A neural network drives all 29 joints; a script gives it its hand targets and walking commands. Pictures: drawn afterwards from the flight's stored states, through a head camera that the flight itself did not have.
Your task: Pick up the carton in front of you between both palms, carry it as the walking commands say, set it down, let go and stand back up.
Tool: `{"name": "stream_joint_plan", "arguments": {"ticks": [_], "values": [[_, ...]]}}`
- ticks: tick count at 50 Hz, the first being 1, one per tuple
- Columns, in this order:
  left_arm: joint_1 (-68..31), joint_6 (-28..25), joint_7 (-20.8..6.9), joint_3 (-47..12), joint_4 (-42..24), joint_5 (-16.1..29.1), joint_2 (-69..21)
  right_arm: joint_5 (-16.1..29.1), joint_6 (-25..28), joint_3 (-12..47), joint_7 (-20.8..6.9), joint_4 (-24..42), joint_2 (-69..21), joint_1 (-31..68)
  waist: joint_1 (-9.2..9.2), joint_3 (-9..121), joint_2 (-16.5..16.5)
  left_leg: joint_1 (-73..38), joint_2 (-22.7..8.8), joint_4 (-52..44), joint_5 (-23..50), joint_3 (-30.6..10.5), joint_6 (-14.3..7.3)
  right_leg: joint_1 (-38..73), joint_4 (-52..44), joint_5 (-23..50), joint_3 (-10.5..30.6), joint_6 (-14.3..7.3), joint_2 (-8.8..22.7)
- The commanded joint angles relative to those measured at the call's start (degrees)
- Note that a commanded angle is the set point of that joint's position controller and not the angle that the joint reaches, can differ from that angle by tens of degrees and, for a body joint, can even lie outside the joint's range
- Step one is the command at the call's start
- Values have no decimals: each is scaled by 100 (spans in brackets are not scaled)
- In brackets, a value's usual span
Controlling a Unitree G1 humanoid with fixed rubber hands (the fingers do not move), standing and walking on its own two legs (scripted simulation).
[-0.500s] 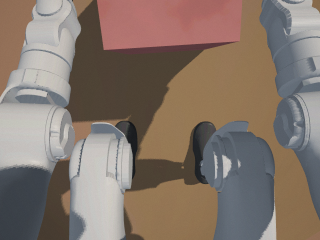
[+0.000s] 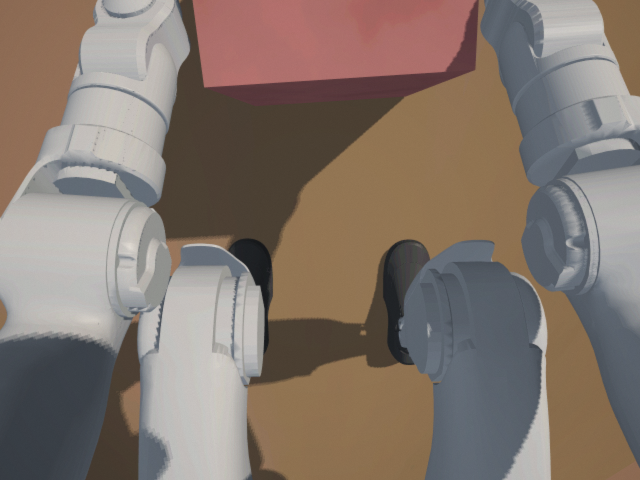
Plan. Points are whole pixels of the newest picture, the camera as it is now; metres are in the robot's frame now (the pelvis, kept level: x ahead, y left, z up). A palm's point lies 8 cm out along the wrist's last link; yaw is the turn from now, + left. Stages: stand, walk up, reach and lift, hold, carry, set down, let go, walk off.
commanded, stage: reach and lift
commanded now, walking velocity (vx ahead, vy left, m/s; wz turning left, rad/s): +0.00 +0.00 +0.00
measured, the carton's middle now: out of the picture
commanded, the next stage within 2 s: none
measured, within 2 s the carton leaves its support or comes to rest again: leaves its support in 0.26 s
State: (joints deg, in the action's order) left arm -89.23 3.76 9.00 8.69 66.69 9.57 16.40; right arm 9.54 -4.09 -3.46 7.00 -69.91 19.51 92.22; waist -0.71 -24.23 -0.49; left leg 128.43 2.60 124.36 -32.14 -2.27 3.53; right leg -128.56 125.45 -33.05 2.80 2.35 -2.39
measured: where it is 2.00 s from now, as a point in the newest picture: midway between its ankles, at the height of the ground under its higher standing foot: (327, 321)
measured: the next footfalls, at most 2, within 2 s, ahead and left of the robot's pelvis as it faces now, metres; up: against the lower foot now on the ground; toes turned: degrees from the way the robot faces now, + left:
none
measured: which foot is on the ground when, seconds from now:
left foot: down 0.00-1.00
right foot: down 0.00-1.00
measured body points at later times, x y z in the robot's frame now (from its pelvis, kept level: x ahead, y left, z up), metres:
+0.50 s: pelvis +0.01 +0.00 +0.03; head +0.31 -0.01 +0.36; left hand +0.55 +0.14 -0.06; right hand +0.55 -0.16 -0.06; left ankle +0.12 +0.14 -0.34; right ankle +0.11 -0.13 -0.34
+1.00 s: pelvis +0.01 +0.00 +0.15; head +0.26 +0.00 +0.52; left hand +0.51 +0.15 +0.09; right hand +0.51 -0.16 +0.09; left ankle +0.12 +0.14 -0.34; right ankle +0.11 -0.13 -0.34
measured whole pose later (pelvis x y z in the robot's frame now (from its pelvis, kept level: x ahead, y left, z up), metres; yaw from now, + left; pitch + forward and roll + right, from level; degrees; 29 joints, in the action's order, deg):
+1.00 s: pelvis +0.01 +0.00 +0.15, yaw -1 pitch +43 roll +0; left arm -57.0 23.1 3.5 27.4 36.4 -12.3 -1.6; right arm -12.3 -23.3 -25.5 1.9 -38.0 0.3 57.8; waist -0.3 10.7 0.0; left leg 109.8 6.1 94.8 -27.5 -5.8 4.3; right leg -109.9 95.0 -27.7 5.9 4.0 -6.2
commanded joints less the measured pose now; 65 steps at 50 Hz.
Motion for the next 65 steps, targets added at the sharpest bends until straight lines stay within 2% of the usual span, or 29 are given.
{"name": "stream_joint_plan", "arguments": {"ticks": [1, 4, 7, 10, 13, 16, 17, 18, 21, 25, 29, 33, 36, 46, 53, 65], "values": [[-2836, 220, -1299, -734, -920, -281, -4095, -284, -193, 569, -1275, 882, -4186, 2567, 2, 6378, 139, -2971, 402, -703, 1392, 624, -116, 2957, -861, 1398, -546, -120, -358], [-2724, 465, -1748, -633, -1215, -481, -5018, -507, -429, 359, -1726, 1170, -5164, 2328, 39, 6129, 140, -2713, 454, -636, 1456, 709, -184, 2626, -789, 1440, -657, -151, -432], [-2725, 603, -1896, -836, -1597, -349, -5422, -451, -558, 482, -1888, 1564, -5588, 2254, 35, 6535, 129, -2789, 456, -569, 1795, 733, -211, 2704, -709, 1777, -681, -179, -442], [-2784, 657, -1866, -1295, -2104, -12, -5831, -153, -614, 940, -1857, 2169, -5865, 2397, 42, 7718, 116, -3367, 481, -506, 2355, 763, -220, 3170, -652, 2291, -728, -165, -449], [-2859, 733, -1765, -1710, -2714, 275, -6324, 162, -647, 1452, -1721, 3055, -6249, 2691, 71, 9556, 222, -4083, 541, -500, 3212, 805, -196, 4118, -665, 3196, -780, -134, -484], [-2811, 931, -1712, -1961, -3322, 272, -6678, 228, -845, 1744, -1647, 3822, -6606, 2644, 123, 11253, 314, -4496, 612, -658, 3676, 838, -166, 4984, -780, 3886, -811, -102, -556], [-2694, 991, -1659, -2048, -3476, 220, -6809, 192, -909, 1832, -1580, 3993, -6868, 2549, 23, 11563, 286, -4573, 650, -743, 3686, 894, -142, 5045, -868, 3896, -840, -45, -591], [-2578, 1055, -1629, -2058, -3593, 159, -6853, 136, -991, 1850, -1544, 4059, -6964, 2383, 47, 11647, 315, -4575, 673, -842, 3590, 904, -130, 5067, -970, 3807, -865, -15, -628], [-2168, 1259, -1655, -1902, -3413, -169, -7000, -188, -1236, 1598, -1558, 3607, -7265, 1713, 2, 10630, 297, -4075, 715, -1302, 2722, 952, -108, 4497, -1458, 2913, -892, 34, -690], [-1581, 1498, -1822, -980, -2304, -960, -7054, -919, -1465, 656, -1723, 2434, -7369, 1128, -56, 8375, 246, -3156, 709, -1988, 1212, 926, -160, 3288, -2160, 1318, -869, -38, -710], [-1580, 1548, -1905, -317, -1942, -1457, -6980, -1412, -1499, -65, -1825, 2068, -7261, 1168, -60, 7980, 178, -3135, 714, -2510, 776, 879, -205, 3171, -2637, 827, -829, -115, -734], [-1700, 1574, -1952, -192, -1960, -1589, -7085, -1594, -1513, -261, -1864, 2052, -7258, 1277, 1, 8304, 131, -3463, 720, -2870, 676, 860, -191, 3472, -3017, 724, -821, -135, -733], [-1709, 1652, -1995, -296, -2043, -1568, -7272, -1606, -1580, -201, -1888, 2167, -7399, 1292, 40, 8707, 106, -3807, 738, -3117, 667, 869, -174, 3843, -3268, 718, -842, -132, -730], [-1026, 1887, -2102, -1191, -2675, -1188, -7951, -1192, -1832, 697, -2016, 2927, -8101, 696, 24, 9821, 109, -5125, 749, -3794, 1445, 829, -102, 5179, -3895, 1494, -846, -27, -757], [-134, 1863, -2090, -1578, -2808, -1079, -8174, -1068, -1803, 1095, -1993, 3095, -8343, -181, 25, 9277, 101, -5729, 759, -4358, 1703, 660, -82, 5758, -4468, 1777, -704, -2, -777], [1285, 1628, -2050, -1663, -2735, -1244, -8292, -1262, -1571, 1152, -1895, 3033, -8537, -1584, 45, 8046, 80, -6932, 712, -5651, 1744, 358, -150, 7023, -5763, 1863, -375, -55, -733]]}}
